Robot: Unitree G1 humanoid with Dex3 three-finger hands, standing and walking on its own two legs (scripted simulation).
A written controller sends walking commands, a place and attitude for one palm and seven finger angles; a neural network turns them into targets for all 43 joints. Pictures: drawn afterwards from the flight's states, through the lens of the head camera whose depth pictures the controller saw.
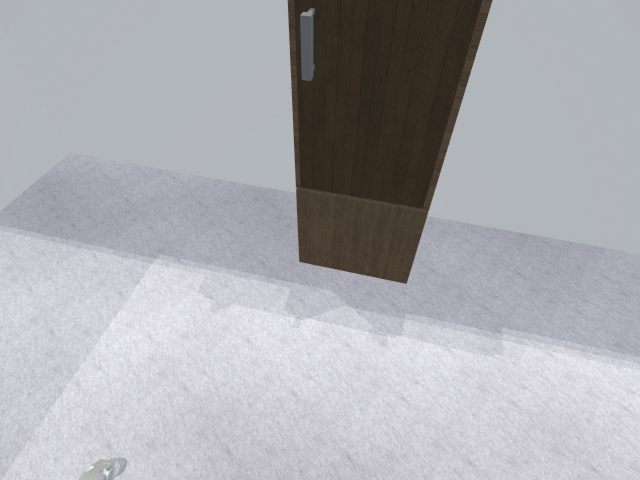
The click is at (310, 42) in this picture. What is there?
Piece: cupboard door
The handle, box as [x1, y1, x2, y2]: [300, 8, 314, 80]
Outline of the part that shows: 314,8 310,8 307,12 302,12 300,15 301,75 302,79 307,80 311,79 312,71 314,68 314,65 312,63 312,15 314,13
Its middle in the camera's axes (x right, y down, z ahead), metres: -0.03 -0.45 +0.90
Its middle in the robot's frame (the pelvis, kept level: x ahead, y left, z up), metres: +0.99 +0.08 +0.12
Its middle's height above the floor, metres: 0.89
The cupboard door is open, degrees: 0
